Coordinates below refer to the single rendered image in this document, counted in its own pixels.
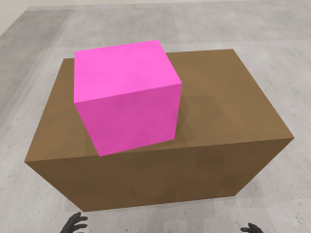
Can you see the carton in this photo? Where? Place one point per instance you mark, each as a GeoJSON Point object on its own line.
{"type": "Point", "coordinates": [127, 96]}

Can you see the left robot hand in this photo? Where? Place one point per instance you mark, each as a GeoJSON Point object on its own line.
{"type": "Point", "coordinates": [70, 226]}

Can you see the right robot hand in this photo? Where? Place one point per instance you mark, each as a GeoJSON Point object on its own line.
{"type": "Point", "coordinates": [253, 228]}

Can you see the pedestal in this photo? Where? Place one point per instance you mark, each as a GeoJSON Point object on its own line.
{"type": "Point", "coordinates": [227, 131]}

